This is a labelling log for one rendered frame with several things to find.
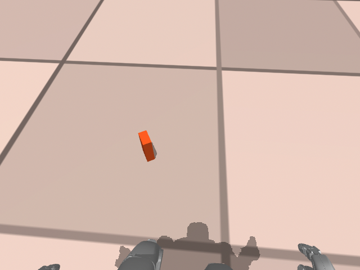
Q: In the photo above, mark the right robot hand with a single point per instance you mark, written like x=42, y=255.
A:
x=319, y=262

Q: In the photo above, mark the carton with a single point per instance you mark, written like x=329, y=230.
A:
x=146, y=145

